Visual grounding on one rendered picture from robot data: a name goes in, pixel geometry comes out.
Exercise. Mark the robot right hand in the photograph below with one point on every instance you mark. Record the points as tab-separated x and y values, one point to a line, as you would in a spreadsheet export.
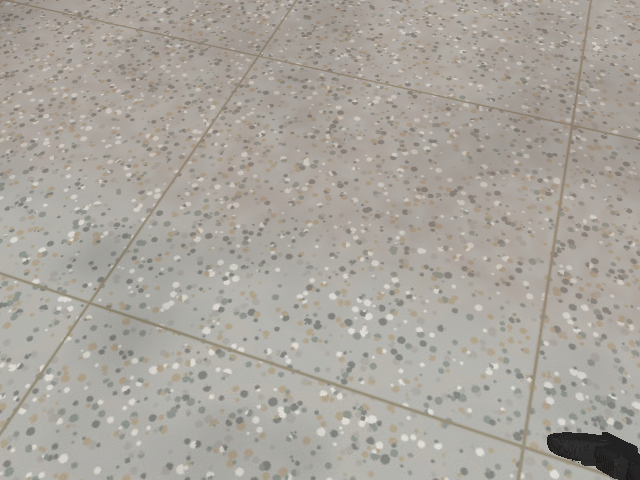
610	454

